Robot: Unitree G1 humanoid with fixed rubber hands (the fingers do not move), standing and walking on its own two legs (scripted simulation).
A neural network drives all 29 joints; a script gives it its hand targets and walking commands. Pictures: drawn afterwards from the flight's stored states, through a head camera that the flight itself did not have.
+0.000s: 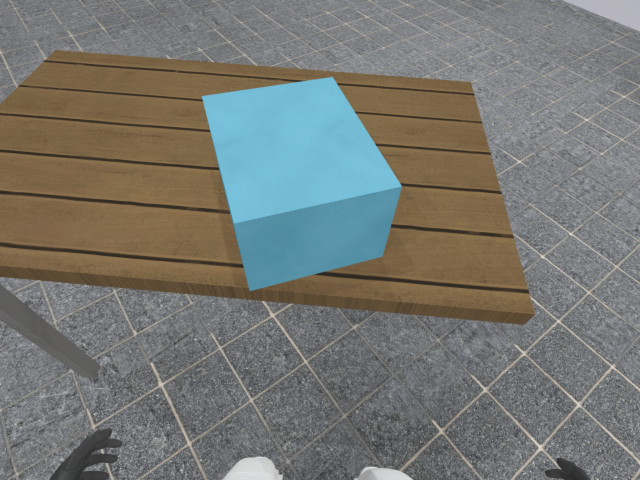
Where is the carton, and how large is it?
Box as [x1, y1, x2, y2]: [202, 77, 401, 290]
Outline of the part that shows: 332,77 202,96 249,290 367,260 382,255 401,185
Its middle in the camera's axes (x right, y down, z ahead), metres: -0.05 -0.11 +0.62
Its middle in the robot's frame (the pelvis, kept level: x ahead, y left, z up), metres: +0.54 +0.09 +0.03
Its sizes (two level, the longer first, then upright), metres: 0.277 0.222 0.161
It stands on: a table, 0.69 m high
